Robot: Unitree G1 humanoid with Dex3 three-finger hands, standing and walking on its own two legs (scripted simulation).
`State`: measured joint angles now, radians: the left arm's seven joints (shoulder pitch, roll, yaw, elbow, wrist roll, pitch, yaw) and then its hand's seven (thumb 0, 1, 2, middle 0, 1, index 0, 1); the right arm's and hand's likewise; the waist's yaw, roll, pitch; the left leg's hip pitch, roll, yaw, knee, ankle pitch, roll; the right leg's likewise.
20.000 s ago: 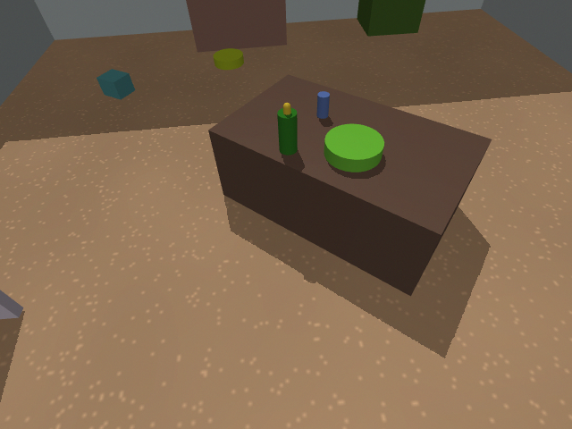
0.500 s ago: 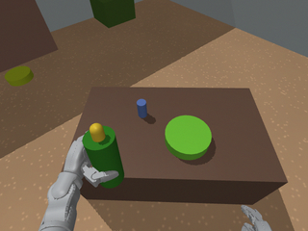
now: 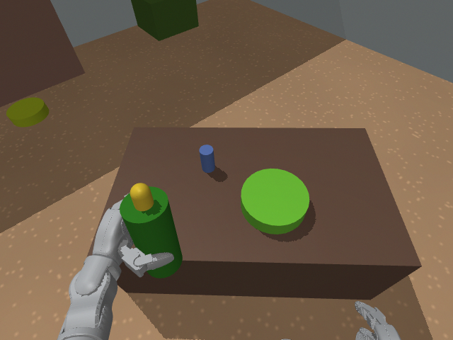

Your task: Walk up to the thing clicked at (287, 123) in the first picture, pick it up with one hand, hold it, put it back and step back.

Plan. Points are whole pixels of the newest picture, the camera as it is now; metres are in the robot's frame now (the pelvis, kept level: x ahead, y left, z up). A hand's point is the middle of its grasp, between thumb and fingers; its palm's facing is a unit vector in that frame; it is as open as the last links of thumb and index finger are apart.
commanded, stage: hold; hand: left
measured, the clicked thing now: (152, 228) +0.30 +0.15 +0.05
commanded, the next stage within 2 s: crouch in 0.66 s
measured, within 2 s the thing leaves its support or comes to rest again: neither
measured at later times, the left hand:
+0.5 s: hand (149, 237) +0.29 +0.15 +0.04, palm faces -0.17 -0.98 -0.01, open 10.6 cm
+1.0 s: hand (153, 233) +0.31 +0.16 +0.02, palm faces -0.18 -0.98 +0.01, open 10.6 cm
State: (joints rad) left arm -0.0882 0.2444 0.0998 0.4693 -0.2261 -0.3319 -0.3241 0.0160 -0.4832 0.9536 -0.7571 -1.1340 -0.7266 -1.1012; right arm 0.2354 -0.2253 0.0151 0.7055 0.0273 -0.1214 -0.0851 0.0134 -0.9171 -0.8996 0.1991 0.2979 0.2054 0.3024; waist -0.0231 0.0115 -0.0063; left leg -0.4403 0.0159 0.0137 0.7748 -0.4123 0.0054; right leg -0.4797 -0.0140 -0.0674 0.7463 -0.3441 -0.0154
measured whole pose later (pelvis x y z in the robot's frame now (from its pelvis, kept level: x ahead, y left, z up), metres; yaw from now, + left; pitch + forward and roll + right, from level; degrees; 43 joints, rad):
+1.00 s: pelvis +0.00 +0.00 +0.00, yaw +0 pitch +6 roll -1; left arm -0.15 0.25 0.10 0.57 -0.22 -0.37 -0.34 0.02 -0.51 0.97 -0.78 -1.12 -0.75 -1.08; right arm 0.22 -0.22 0.01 0.71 0.02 -0.14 -0.08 0.01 -0.89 -0.89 0.20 0.30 0.21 0.30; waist -0.02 0.00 -0.01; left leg -0.49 0.01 0.01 0.81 -0.42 0.01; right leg -0.53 -0.02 -0.07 0.78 -0.35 -0.01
